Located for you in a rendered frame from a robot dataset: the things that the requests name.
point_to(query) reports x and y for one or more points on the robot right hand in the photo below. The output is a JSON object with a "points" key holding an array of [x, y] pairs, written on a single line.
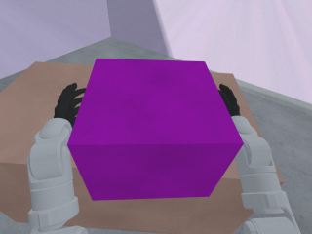
{"points": [[229, 100]]}

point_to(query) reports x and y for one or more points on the robot left hand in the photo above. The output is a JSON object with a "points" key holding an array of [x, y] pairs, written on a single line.
{"points": [[66, 103]]}

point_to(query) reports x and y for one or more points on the robot right forearm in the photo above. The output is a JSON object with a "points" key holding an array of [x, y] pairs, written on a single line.
{"points": [[260, 184]]}

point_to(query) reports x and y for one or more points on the robot right upper arm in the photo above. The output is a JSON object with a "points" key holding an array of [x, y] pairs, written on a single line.
{"points": [[269, 225]]}

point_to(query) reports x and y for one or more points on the robot left forearm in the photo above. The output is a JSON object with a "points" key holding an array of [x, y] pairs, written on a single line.
{"points": [[50, 177]]}

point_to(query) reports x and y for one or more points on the carton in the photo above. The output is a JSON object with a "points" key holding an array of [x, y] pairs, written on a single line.
{"points": [[152, 129]]}

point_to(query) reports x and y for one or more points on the pedestal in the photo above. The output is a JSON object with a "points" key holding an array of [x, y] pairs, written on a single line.
{"points": [[30, 101]]}

